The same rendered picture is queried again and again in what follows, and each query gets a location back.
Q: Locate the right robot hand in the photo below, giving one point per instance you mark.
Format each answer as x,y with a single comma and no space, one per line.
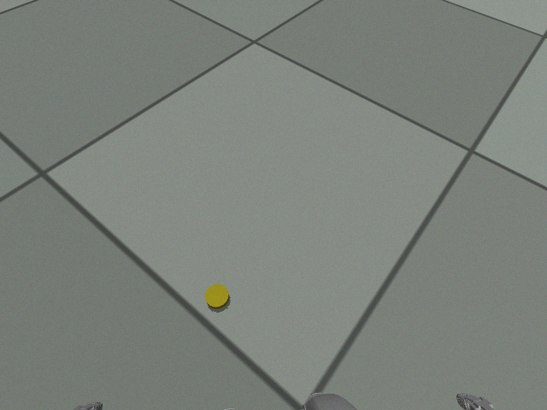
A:
471,402

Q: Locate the tin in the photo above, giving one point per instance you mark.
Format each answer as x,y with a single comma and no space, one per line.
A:
217,296

